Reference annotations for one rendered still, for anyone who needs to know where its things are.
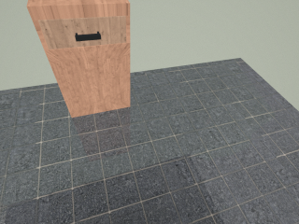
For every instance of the drawer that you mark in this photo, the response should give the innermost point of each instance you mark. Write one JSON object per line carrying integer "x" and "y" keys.
{"x": 61, "y": 33}

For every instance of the cabinet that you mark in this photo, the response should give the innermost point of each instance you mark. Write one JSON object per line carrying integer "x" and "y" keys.
{"x": 92, "y": 79}

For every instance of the handle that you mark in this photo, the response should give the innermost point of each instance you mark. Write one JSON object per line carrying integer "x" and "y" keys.
{"x": 88, "y": 37}

